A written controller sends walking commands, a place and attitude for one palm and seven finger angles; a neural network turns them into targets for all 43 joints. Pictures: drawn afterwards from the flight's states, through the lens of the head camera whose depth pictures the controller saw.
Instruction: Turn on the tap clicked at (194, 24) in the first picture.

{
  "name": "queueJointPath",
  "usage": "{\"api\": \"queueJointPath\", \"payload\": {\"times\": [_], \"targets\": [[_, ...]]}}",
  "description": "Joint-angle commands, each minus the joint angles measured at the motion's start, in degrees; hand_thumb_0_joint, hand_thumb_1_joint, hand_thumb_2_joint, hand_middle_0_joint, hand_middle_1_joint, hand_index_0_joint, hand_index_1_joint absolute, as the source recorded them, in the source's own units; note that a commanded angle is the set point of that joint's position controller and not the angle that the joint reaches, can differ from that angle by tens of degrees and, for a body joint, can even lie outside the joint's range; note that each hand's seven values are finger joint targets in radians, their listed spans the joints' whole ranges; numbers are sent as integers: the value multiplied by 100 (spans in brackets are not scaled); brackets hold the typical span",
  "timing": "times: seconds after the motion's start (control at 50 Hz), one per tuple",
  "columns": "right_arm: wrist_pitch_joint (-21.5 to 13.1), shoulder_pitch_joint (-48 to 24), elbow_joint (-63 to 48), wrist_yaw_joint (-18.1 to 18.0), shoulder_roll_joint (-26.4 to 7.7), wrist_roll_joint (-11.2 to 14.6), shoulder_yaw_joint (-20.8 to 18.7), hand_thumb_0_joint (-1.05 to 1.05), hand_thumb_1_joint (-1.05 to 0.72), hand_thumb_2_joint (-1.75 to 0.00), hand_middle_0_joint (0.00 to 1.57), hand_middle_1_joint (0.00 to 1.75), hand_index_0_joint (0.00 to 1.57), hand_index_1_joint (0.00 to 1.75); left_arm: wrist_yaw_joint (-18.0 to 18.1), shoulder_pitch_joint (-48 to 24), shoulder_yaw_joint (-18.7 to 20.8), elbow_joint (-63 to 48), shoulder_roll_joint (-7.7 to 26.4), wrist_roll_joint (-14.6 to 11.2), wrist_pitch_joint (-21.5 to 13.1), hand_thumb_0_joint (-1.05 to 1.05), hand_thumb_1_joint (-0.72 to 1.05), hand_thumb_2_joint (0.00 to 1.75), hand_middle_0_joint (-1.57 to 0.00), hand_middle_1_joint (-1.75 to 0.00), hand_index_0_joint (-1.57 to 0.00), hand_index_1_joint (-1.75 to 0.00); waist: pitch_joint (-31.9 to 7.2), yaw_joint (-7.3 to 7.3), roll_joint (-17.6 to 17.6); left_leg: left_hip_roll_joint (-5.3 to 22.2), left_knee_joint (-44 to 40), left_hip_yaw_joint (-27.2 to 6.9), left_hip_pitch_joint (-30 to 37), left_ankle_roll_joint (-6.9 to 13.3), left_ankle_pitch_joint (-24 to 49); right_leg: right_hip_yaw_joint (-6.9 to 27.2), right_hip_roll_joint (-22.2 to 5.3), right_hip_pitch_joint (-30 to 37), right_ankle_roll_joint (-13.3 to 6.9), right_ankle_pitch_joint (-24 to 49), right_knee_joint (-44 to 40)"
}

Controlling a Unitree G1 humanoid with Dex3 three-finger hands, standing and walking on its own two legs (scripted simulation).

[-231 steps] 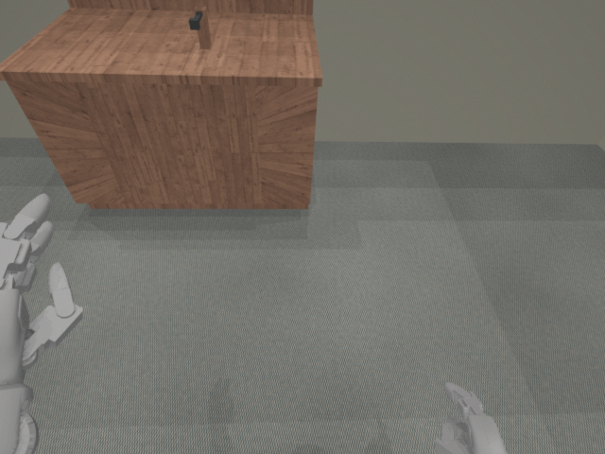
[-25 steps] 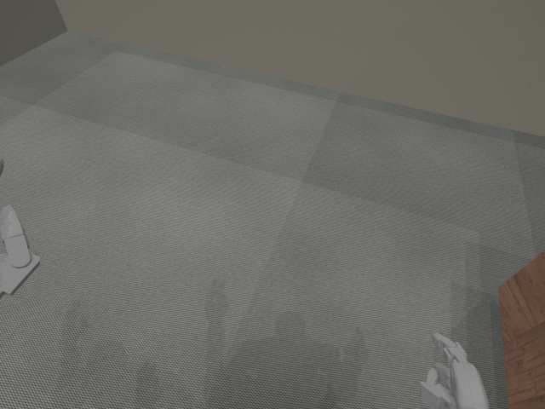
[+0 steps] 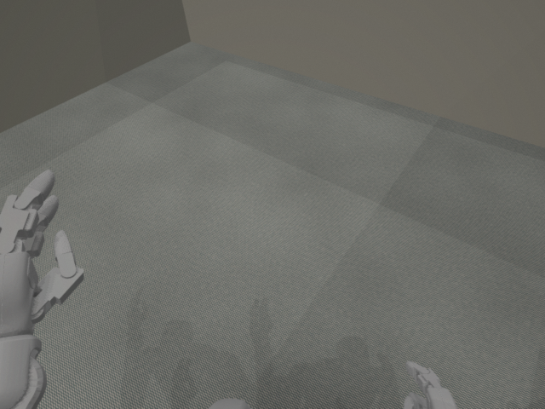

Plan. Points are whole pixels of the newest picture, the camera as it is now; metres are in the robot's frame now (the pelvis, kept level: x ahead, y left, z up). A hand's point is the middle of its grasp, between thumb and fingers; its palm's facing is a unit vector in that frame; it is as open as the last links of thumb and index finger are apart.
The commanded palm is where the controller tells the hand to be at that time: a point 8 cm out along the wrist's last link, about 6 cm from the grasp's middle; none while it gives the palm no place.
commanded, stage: walk to a spot facing it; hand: left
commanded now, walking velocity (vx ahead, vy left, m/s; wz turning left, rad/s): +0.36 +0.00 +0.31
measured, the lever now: out of the picture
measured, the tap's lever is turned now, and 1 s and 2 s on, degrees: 0 0 0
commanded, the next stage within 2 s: turn to face it in 0.62 s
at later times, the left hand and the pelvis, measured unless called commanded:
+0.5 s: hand (65, 197) +0.31 +0.28 +0.19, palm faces +0.47 -0.77 -0.43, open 7.5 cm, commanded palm +0.24 +0.32 +0.18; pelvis +0.11 +0.03 +0.00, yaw +5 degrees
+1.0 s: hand (145, 138) +0.44 +0.23 +0.19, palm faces +0.39 -0.79 -0.47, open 7.5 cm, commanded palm +0.38 +0.28 +0.18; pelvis +0.23 -0.01 +0.00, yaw +2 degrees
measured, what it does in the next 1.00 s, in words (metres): walks ahead: left foot, then right foot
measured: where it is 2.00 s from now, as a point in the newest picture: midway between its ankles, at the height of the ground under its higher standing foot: outside the picture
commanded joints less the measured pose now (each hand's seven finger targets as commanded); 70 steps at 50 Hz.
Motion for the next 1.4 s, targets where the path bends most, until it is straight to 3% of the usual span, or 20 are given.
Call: {"api": "queueJointPath", "payload": {"times": [0.0, 0.08, 0.18, 0.22, 0.24, 0.28, 0.3, 0.36, 0.46, 0.62, 0.64, 0.66, 0.68, 0.8, 0.94, 1.02, 1.06, 1.1, 1.2, 1.38], "targets": [[-238, -796, -1063, -87, -526, 29, -255, 0, -90, -90, 20, 30, 20, 30, 144, -70, 1059, -1748, 1453, -15, -616, 0, 90, 90, -20, -30, -20, -30, 90, -92, -710, 447, 669, 82, -1521, -129, 334, 1526, -1782, 856, -539, 809, -1784], [-217, -654, -1212, -105, -434, 18, -308, 0, -90, -90, 20, 30, 20, 30, 251, 11, 1232, -1856, 1466, -19, -692, 0, 90, 90, -20, -30, -20, -30, -95, -64, -939, 508, -1171, 715, -685, -46, 584, 579, -1535, 981, -479, 2080, -1441], [-253, -404, -1450, -95, -400, 68, -419, 0, -90, -90, 20, 30, 20, 30, 389, 335, 1229, -1912, 1266, -91, -617, 0, 90, 90, -20, -30, -20, -30, -410, 84, -1328, 229, -2696, 1373, 323, 94, 620, 426, -1550, 1192, -486, 2947, -803], [-228, -229, -1438, -134, -480, 53, -488, 0, -90, -90, 20, 30, 20, 30, 403, 186, 1137, -1931, 1221, -82, -600, 0, 90, 90, -20, -30, -20, -30, -777, -144, -1046, -139, -3443, 1654, 1615, 143, 1227, 63, -1228, 751, -209, 3124, 428], [-223, -157, -1466, -162, -563, 69, -528, 0, -90, -90, 20, 30, 20, 30, 401, 38, 1104, -2079, 1211, -74, -677, 0, 90, 90, -20, -30, -20, -30, -1107, -285, -470, 56, -3627, 1312, 2519, 264, 1498, -147, -1039, 317, 9, 2754, 1528], [-242, -260, -1500, -101, -709, 58, -514, 0, -90, -90, 20, 30, 20, 30, 406, 20, 997, -2178, 1104, -60, -804, 0, 90, 90, -20, -30, -20, -30, -1260, -237, 1621, 2303, -4168, -2434, 3817, 1452, 3313, 337, 43, -2048, 338, -1684, 4052], [-265, -337, -1489, -23, -702, 59, -441, 0, -90, -90, 20, 30, 20, 30, 403, -332, 1130, -2022, 1468, 52, -797, 0, 90, 90, -20, -30, -20, -30, -911, -278, 954, 2554, -4413, -2865, 3235, 1694, 2996, 894, 17, -2353, 235, -1714, 4634], [-287, -496, -1235, -12, -649, 134, -492, 0, -90, -90, 20, 30, 20, 30, 261, -301, 1441, -2186, 1721, 6, -762, 0, 90, 90, -20, -30, -20, -30, -618, -150, 600, 2194, -4544, -1718, 2346, 1536, 1564, 1088, -497, -2591, 353, -989, 4373], [-555, -539, -1243, 73, -492, 97, -335, 0, -90, -90, 20, 30, 20, 30, 199, 288, 1212, -2684, 1268, -55, -827, 0, 90, 90, -20, -30, -20, -30, -592, -73, 1221, 1643, -4986, -98, 1300, 995, 1005, 492, -359, -1421, 416, -5, 2514], [-379, -471, -1138, -132, -489, 113, -288, 0, -90, -90, 20, 30, 20, 30, 193, -204, 860, -937, 916, 26, -489, 0, 90, 90, -20, -30, -20, -30, -519, -84, 230, 1364, -3625, 399, 1068, 569, -13, -36, 161, 189, 397, -8, -247], [-326, -431, -1117, -144, -414, 123, -275, 0, -90, -90, 20, 30, 20, 30, 206, -378, 840, -893, 1012, 73, -452, 0, 90, 90, -20, -30, -20, -30, -580, -84, -498, 1025, -2544, 629, 761, 454, -244, 607, -268, 494, 184, -80, -765], [-264, -416, -1171, -140, -242, 133, -237, 0, -90, -90, 20, 30, 20, 30, 213, -377, 794, -813, 1133, 114, -367, 0, 90, 90, -20, -30, -20, -30, -613, -85, -1999, 320, -874, 941, -376, 224, -721, 2742, -1482, 1025, -383, -77, -1368], [-327, -765, -1275, -130, -388, 128, -213, 0, -90, -90, 20, 30, 20, 30, 231, -617, 890, -1006, 1361, 40, -336, 0, 90, 90, -20, -30, -20, -30, -393, 45, -2245, 93, 368, 433, -1264, 69, -1106, 3907, -2340, 1185, -849, 502, -1712], [-201, -792, -1118, -86, -440, 36, -151, 0, -90, -90, 20, 30, 20, 30, 253, -374, 1018, -1959, 1386, 69, -716, 0, 90, 90, -20, -30, -20, -30, -499, -145, -746, 509, -163, 385, -591, -196, -3, 1591, -1415, 751, -749, 3538, -1017], [-132, -571, -1513, -16, -395, 38, -262, 0, -90, -90, 20, 30, 20, 30, 354, 521, 1457, -2114, 1433, -95, -751, 0, 90, 90, -20, -30, -20, -30, -1048, 68, -886, 245, -2444, 922, 242, -247, 519, 1800, -1189, 1116, -758, 4662, -472], [15, -340, -1597, -47, -537, 116, -382, 0, -90, -90, 20, 30, 20, 30, 327, 332, 1335, -1912, 1339, -86, -688, 0, 90, 90, -20, -30, -20, -30, -1185, -137, -572, 511, -3791, 896, 1973, -169, 2050, 1701, -769, 133, -230, 3631, 270], [35, -250, -1658, -40, -725, 137, -489, 0, -90, -90, 20, 30, 20, 30, 247, 397, 1224, -1808, 1284, -88, -697, 0, 90, 90, -20, -30, -20, -30, -1285, -129, 844, 2292, -3831, -808, 3395, 639, 5030, 1188, 57, -1672, 329, -231, 1683], [-4, -333, -1659, 43, -630, -41, -344, 0, -90, -90, 20, 30, 20, 30, 211, 342, 1283, -1781, 1491, 43, -840, 0, 90, 90, -20, -30, -20, -30, -1023, -72, 1138, 2858, -3919, -997, 3358, 976, 6345, 1133, 137, -2237, 377, -1668, 3201], [-86, -340, -1697, 279, -714, 50, -374, 0, -90, -90, 20, 30, 20, 30, 112, -122, 857, -2603, 1171, 35, -624, 0, 90, 90, -20, -30, -20, -30, -662, -110, 1272, 2133, -3946, 792, 2518, 468, 4777, 608, 48, -1749, 458, -272, 2506], [-214, -254, -1708, 296, -652, 120, -371, 0, -90, -90, 20, 30, 20, 30, 85, 509, 1285, -1948, 1319, -113, -457, 0, 90, 90, -20, -30, -20, -30, -448, -105, 1294, 2440, -3782, 1329, 2133, 217, 3273, 185, 166, -847, 506, -217, 820]]}}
